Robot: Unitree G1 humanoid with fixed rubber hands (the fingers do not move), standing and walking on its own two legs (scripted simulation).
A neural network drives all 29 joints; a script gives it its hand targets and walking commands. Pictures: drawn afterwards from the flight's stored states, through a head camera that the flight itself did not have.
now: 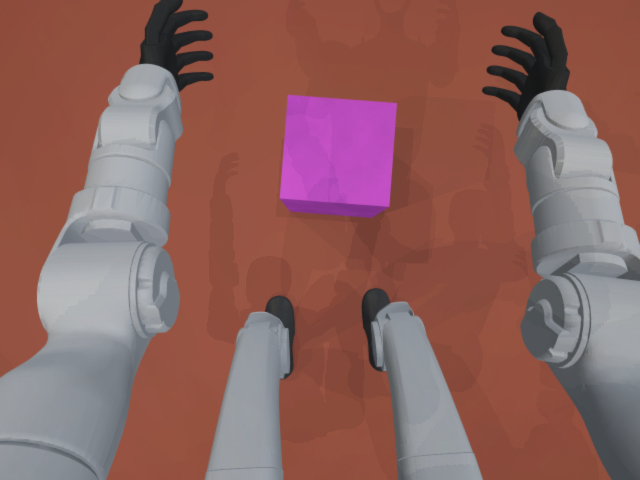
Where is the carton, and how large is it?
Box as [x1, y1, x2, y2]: [280, 95, 396, 217]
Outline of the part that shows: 288,95 280,188 280,198 290,211 371,217 386,208 389,204 396,103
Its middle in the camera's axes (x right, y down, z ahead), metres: +0.04 -0.17 +0.86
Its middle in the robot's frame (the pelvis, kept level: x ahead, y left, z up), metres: +0.53 -0.04 -0.53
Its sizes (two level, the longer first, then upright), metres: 0.210 0.200 0.250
